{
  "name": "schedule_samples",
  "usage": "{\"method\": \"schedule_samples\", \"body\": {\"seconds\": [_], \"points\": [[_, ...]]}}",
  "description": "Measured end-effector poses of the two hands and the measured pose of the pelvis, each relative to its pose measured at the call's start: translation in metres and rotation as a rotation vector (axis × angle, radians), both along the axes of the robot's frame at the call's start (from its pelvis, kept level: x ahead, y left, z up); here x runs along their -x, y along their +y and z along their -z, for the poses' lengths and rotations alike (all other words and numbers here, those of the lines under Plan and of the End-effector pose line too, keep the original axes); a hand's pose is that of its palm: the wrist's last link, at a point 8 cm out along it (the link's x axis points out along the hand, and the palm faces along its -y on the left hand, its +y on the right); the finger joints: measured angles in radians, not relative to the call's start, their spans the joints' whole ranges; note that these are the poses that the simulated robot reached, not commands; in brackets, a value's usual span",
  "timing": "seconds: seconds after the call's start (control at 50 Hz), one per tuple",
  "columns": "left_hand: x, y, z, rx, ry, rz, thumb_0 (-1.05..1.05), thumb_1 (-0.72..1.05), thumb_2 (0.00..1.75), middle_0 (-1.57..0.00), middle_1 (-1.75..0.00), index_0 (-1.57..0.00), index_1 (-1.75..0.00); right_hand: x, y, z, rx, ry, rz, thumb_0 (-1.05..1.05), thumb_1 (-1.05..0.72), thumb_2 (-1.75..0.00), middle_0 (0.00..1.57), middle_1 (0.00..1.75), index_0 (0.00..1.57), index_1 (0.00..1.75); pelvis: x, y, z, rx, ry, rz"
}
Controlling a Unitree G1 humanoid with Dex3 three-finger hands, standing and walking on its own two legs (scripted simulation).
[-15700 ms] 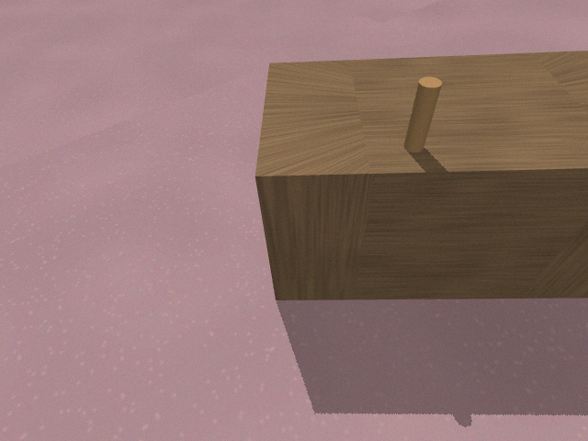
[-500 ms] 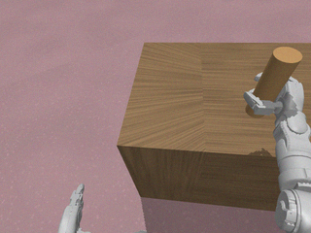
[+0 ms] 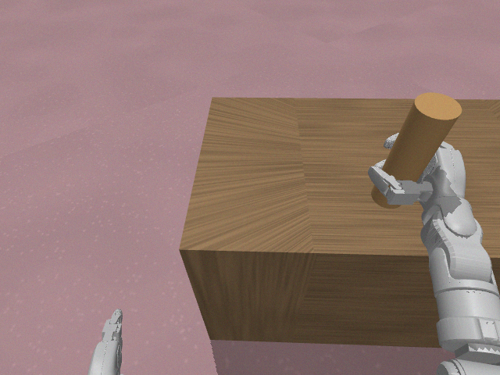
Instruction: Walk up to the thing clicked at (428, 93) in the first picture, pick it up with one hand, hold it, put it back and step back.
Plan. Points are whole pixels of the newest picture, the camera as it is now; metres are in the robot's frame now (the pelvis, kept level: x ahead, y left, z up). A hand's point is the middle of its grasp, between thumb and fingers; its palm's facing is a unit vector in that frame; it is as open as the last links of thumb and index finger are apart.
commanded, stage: lift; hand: right
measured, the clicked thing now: (408, 158) +0.38 -0.19 +0.18
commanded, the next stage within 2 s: hold in 0.46 s
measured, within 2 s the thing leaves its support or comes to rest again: neither
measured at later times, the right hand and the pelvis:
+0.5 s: hand (406, 175) +0.35 -0.18 +0.18, palm faces +0.15 +0.99 +0.00, open 7.6 cm; pelvis +0.00 +0.00 +0.01, yaw +0 degrees
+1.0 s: hand (414, 170) +0.34 -0.17 +0.20, palm faces +0.15 +0.99 -0.01, open 7.6 cm; pelvis +0.01 +0.00 +0.01, yaw -1 degrees
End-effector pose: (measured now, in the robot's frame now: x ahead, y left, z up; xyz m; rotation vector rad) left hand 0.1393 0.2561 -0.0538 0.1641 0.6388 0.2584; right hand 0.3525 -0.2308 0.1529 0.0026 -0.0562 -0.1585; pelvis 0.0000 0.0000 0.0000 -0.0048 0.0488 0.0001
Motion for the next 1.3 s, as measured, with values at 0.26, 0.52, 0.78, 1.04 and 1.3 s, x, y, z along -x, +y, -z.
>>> {"method": "schedule_samples", "body": {"seconds": [0.26,0.52,0.78,1.04,1.3], "points": [[-0.004,0.000,-0.003,0.012,-0.029,-0.004,-0.01,-0.52,0.05,-0.04,-0.05,-0.04,-0.05,0.024,0.003,-0.014,-0.002,0.014,0.002,-0.01,0.14,-1.11,0.85,1.18,0.87,1.18,0.002,0.001,-0.005,-0.001,-0.038,0.005],[-0.007,-0.005,0.002,0.028,-0.009,0.001,-0.01,-0.53,0.05,-0.05,-0.05,-0.04,-0.05,0.033,0.003,-0.024,0.002,0.020,-0.004,-0.01,0.14,-1.11,0.84,1.19,0.87,1.19,0.000,-0.001,-0.009,-0.002,-0.051,0.008],[-0.015,-0.006,0.002,0.032,-0.015,0.004,-0.01,-0.52,0.05,-0.05,-0.05,-0.05,-0.05,0.039,0.000,-0.035,0.011,0.014,0.000,-0.01,0.14,-1.11,0.84,1.19,0.87,1.19,-0.005,-0.002,-0.012,-0.004,-0.064,0.011],[-0.021,-0.005,0.002,0.037,-0.020,0.008,-0.01,-0.52,0.05,-0.06,-0.05,-0.06,-0.05,0.044,0.006,-0.045,0.012,0.012,-0.014,-0.01,0.14,-1.11,0.84,1.19,0.87,1.19,-0.008,-0.001,-0.014,-0.003,-0.073,0.015],[-0.020,-0.005,0.004,0.042,-0.010,0.014,-0.01,-0.52,0.05,-0.06,-0.05,-0.06,-0.05,0.048,0.001,-0.043,0.012,0.033,0.000,-0.01,0.14,-1.11,0.84,1.19,0.87,1.19,-0.006,0.000,-0.015,-0.003,-0.079,0.017]]}}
